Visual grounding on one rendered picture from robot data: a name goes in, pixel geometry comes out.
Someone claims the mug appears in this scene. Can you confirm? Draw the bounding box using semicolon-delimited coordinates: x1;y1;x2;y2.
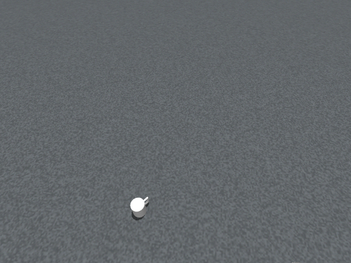
131;197;149;218

